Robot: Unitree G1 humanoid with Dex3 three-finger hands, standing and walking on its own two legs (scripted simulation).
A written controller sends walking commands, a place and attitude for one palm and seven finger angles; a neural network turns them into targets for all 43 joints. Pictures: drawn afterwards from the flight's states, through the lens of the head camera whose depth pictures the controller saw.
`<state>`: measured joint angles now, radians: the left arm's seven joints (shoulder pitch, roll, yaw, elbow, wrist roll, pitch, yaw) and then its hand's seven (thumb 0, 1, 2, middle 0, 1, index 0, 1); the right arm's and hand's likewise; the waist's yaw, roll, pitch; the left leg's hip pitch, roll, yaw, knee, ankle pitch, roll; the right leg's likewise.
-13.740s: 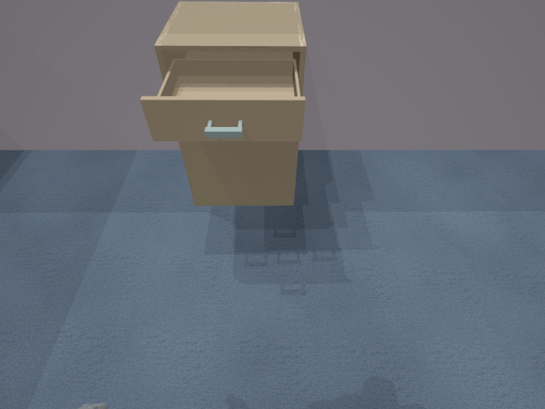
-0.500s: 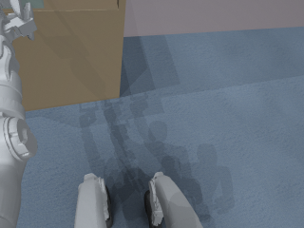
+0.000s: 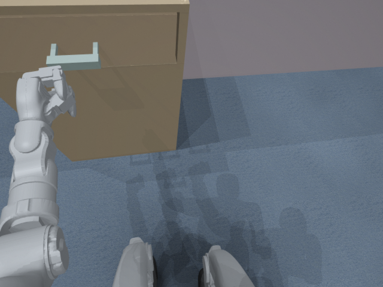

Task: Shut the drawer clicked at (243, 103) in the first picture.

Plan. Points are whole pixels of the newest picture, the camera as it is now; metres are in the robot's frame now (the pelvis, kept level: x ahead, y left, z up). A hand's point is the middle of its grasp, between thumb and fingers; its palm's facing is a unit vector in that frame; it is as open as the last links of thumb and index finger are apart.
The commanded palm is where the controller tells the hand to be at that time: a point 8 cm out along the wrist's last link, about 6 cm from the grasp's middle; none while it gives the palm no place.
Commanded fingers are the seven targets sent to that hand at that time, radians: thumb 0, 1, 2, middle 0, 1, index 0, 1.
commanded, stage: draw the hand back to the body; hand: left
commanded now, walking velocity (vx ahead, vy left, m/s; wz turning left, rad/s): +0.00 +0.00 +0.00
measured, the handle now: (75, 55) +0.60 +0.23 +0.03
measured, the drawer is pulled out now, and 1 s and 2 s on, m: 0.00 0.00 0.00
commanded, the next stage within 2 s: step back with the hand held close in 1.18 s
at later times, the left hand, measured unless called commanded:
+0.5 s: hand (8, 161) +0.31 +0.23 +0.15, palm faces +0.24 -0.94 -0.26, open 3.3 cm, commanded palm +0.27 +0.27 +0.18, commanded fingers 0.00 0.90 0.90 -1.40 -1.60 -1.40 -1.60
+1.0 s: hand out of the picture +0.20 +0.23 +0.26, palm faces +0.42 -0.82 -0.40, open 3.3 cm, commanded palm +0.14 +0.27 +0.28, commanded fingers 0.00 0.90 0.90 -1.40 -1.60 -1.40 -1.60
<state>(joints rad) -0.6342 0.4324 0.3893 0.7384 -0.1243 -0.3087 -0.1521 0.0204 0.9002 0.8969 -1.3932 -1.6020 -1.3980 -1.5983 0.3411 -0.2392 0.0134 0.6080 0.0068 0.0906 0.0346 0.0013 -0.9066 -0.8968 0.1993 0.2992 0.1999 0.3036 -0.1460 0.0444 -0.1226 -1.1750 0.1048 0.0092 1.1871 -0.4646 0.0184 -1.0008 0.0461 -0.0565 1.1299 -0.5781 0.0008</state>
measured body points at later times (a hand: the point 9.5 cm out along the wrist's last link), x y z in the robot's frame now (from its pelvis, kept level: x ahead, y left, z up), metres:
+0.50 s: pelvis +0.02 +0.00 +0.08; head +0.04 -0.01 +0.53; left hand +0.29 +0.28 +0.16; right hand +0.21 -0.22 -0.01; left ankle +0.04 +0.11 -0.64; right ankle -0.03 -0.13 -0.64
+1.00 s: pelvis +0.03 -0.02 +0.10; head +0.01 -0.05 +0.55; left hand +0.17 +0.27 +0.28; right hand +0.24 -0.23 +0.02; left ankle +0.04 +0.11 -0.64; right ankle -0.03 -0.13 -0.64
